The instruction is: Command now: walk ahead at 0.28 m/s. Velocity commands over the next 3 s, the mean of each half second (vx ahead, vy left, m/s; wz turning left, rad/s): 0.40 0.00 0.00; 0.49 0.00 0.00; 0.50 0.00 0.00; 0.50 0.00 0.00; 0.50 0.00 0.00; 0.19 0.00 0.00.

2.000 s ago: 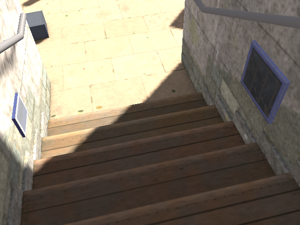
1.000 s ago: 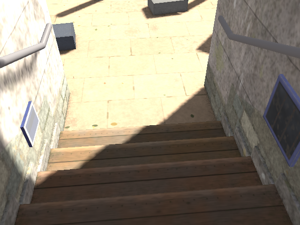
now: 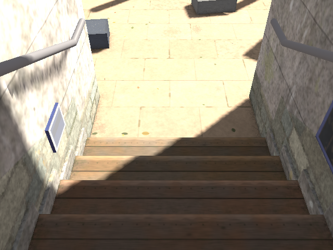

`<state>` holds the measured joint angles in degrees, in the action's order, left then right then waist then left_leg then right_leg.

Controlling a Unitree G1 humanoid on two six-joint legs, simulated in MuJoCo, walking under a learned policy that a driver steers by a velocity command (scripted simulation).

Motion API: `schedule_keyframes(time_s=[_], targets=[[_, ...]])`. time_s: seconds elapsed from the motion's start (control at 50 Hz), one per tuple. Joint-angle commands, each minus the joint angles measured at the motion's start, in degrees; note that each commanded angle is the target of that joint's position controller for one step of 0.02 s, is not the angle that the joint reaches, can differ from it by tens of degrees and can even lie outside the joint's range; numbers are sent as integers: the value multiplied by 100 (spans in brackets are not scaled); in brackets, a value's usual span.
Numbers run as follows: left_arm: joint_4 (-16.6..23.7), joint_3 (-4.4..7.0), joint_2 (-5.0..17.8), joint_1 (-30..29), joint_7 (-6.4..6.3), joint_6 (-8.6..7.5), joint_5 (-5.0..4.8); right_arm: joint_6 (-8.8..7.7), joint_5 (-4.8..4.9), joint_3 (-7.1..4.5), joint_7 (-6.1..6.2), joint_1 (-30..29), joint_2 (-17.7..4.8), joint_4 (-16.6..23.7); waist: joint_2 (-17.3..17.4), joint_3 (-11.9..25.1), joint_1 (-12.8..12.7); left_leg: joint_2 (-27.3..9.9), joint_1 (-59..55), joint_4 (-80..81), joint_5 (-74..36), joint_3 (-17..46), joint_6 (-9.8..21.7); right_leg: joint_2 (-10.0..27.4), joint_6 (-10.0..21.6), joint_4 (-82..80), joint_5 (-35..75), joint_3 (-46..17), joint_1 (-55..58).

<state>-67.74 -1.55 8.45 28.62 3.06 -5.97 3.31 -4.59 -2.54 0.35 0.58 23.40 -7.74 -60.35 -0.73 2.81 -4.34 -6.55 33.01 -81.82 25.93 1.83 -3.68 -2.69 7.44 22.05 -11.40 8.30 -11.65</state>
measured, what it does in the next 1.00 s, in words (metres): goes down: left foot, then right foot 0.15 m lower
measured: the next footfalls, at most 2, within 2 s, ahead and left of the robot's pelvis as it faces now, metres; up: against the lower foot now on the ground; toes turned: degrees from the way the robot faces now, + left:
left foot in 0.42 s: +0.11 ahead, +0.21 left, +0.00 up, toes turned +5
right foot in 0.92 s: +0.41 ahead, +0.07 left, -0.15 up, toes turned -4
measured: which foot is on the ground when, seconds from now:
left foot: up 0.00-0.40, down 0.42-0.94, up 0.96-1.00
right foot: down 0.00-0.40, up 0.42-0.90, down 0.92-1.00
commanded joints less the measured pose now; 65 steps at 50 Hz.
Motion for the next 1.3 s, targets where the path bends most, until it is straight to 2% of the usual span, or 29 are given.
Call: schedule_keyframes(time_s=[0.02,0.06,0.12,0.2,0.34,0.4,0.42,0.44,0.46,0.48,0.5,0.58,0.66,0.82,0.9,0.92,0.94,0.96,0.98,1.0,1.02,1.04,1.06,1.1,1.14,1.2,1.22,1.26,1.3], targets=[[-229,14,26,1073,-219,-121,-14,4,-50,-34,199,-6,-93,274,261,-1069,-70,-420,1936,1963,-1537,249,204,2051,896,-1703,-1515,-2547,894],[-112,82,270,944,-247,-153,-95,170,-101,-126,43,-51,-179,286,-269,-1031,-39,-167,976,2343,-1195,-316,266,1792,798,-1870,-1448,-1919,118],[-3,128,491,911,-132,-202,87,275,-239,-210,-103,63,-231,377,-410,-1036,126,-34,321,2275,-1391,-358,477,1982,843,-1925,-1383,-1771,-501],[111,152,501,724,-193,-294,33,233,-125,-290,-108,-163,-281,545,-479,-1088,147,41,158,2657,-1172,-343,574,2047,687,-1909,-1582,-1582,-328],[582,302,680,320,-325,-213,-19,-93,-58,-450,-30,-855,-429,783,-469,-896,-30,241,-571,3903,-297,-638,799,2046,736,-1360,-1908,-1502,388],[692,521,1103,-179,-258,24,54,-321,-68,-596,-18,198,-421,301,30,-633,591,614,-2858,5351,-1432,-1036,826,1605,704,375,-1827,-1182,-618],[894,535,808,-552,-158,-20,237,-418,-351,-729,83,1298,-757,-120,1161,-417,1072,19,-4017,5721,-1680,84,1018,855,407,2493,-1739,-688,-1829],[1217,419,-46,-436,-123,-180,156,-482,-475,-765,88,2608,-1364,-337,1777,292,1173,-1168,-5226,6015,-3620,2346,1897,-374,270,4525,-2514,-1285,-3142],[1502,456,-173,-990,-83,-329,-176,-529,-734,-717,-173,3201,-1252,-637,1222,-903,1445,-1887,-5123,6698,-1960,3641,2502,-873,436,4544,-2066,-2774,-5076],[1528,553,283,-1600,-150,-322,-207,-506,-585,-631,-361,2464,-946,-656,668,-1751,1182,-1926,-4681,6735,-1311,3135,2491,-371,507,4910,-1412,-2868,-5958],[1378,676,529,-1566,-195,-289,-83,-441,-352,-563,-456,1532,-729,-399,212,-1409,844,-1481,-4097,6444,-1484,2291,2175,-79,465,5247,-857,-2320,-5313],[1396,418,-166,-1352,122,-119,76,-237,-295,-229,-207,235,105,45,560,-936,94,-359,-1062,5940,-3158,146,977,694,340,4482,2085,-1341,-3054],[1718,381,374,-2523,221,-84,102,-450,-185,49,78,1302,53,-161,349,-479,765,113,-594,5254,-1852,-85,986,719,-80,2084,4842,-929,-2391],[2303,345,458,-4098,180,8,-23,-265,22,71,169,3060,-66,-1062,513,-1142,1315,-246,-2678,4045,-3328,1416,947,692,-343,574,2704,-747,-3352],[1724,529,890,-2747,112,-41,-12,-181,-32,-76,-37,2057,-426,-756,234,-770,654,214,-1330,2683,-4608,844,732,288,-293,585,1972,-300,-7],[1100,605,948,-1063,85,-2,1,-125,-190,-76,-210,1668,-515,-825,235,-781,-88,195,-719,1551,-4513,850,632,470,-109,-231,2575,-476,1339],[383,736,1162,1637,8,24,-36,-85,-252,-89,-461,1439,-521,-776,-701,17,-1082,422,752,-406,-4198,581,140,850,650,-297,3695,-685,4265],[221,889,1733,2138,8,147,-63,-72,-186,78,-701,2135,-1,-798,-1582,1796,-861,734,2322,-3857,2436,146,-188,2710,2020,1975,7032,-2173,6783],[141,848,1552,2122,9,140,315,-154,14,-26,-817,1212,-245,-191,-354,1370,-901,790,3791,-3989,2389,479,43,2826,1823,1638,6702,-2790,6533],[440,811,1400,980,26,103,350,-243,37,-73,-760,373,-283,259,208,437,-601,500,4022,-2803,1594,387,202,2851,1622,849,5218,-2670,5047],[861,635,813,-554,55,136,215,-210,-105,-122,-589,62,-331,394,757,-387,-2,130,3395,-1268,722,421,519,2604,1335,-93,2587,-2364,2927],[1078,499,446,-1182,84,168,19,-181,-229,-161,-408,-14,-217,357,513,-872,372,-50,2269,-484,733,252,744,2246,1342,-447,1669,-1850,954],[1210,308,28,-1413,-33,78,61,-112,-376,-90,-295,172,14,245,441,-1235,688,-425,1059,1170,-807,450,921,1807,1164,-850,1243,-1431,-825],[1047,305,340,-1009,-1,-26,37,-40,-415,-71,-365,243,238,194,341,-1028,728,-18,-584,2721,-2560,-106,1049,1199,1101,-776,847,-1133,-2137],[1076,383,967,-959,89,-87,269,-62,-463,-7,-500,950,234,80,73,-764,1141,214,-1687,1922,-3325,-143,906,1310,1024,20,1417,-1255,-2910],[524,179,295,160,-74,-252,187,-47,-298,-6,-413,-930,-316,793,-92,-788,261,-467,1219,3745,-4478,714,645,1665,779,1218,909,-1878,95],[535,132,152,439,-214,-236,69,-35,-194,86,-377,-1587,-413,898,477,-809,-87,-638,1029,5398,-5675,824,671,1411,417,1668,-232,-1533,30],[511,35,303,684,-215,-53,252,37,-208,110,-382,-1796,-463,971,-151,-1023,-93,-175,-715,5258,-5746,-71,708,1238,363,1630,-1132,-1568,-1555],[619,82,517,636,-285,-30,134,41,-311,78,-390,-2032,-692,1136,-158,-1292,-31,-149,-810,5561,-5064,-92,750,1594,268,1838,-1072,-1941,-1398]])
Over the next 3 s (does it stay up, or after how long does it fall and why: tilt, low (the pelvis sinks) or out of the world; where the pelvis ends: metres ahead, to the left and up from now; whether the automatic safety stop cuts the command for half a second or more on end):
stays up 1.39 0.33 -0.62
